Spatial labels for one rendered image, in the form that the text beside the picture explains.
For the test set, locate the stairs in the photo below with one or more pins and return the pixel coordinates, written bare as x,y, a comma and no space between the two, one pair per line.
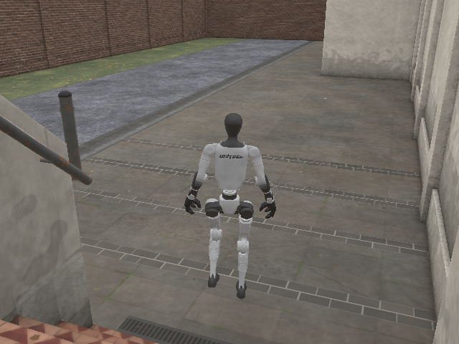
23,330

